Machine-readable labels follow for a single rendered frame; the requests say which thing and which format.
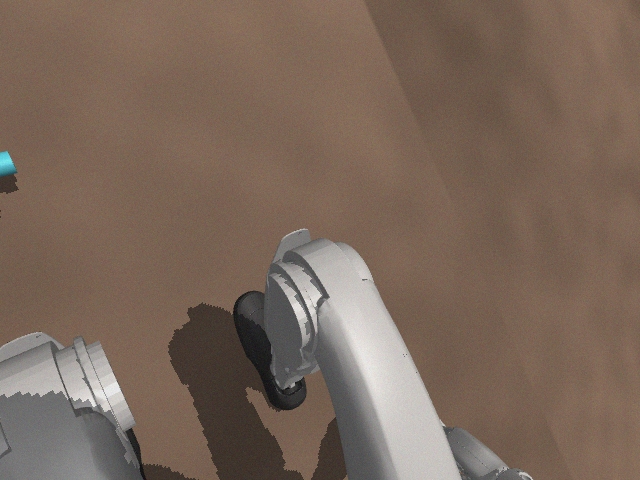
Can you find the left robot foot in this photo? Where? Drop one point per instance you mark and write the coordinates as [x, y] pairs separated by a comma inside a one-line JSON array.
[[136, 449]]

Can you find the right robot hand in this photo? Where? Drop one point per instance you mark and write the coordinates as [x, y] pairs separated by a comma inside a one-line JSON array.
[[474, 459]]

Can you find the bottle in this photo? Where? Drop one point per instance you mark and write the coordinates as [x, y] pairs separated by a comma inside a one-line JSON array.
[[6, 164]]

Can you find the right robot foot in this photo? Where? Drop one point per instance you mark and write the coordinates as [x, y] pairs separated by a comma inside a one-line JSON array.
[[248, 316]]

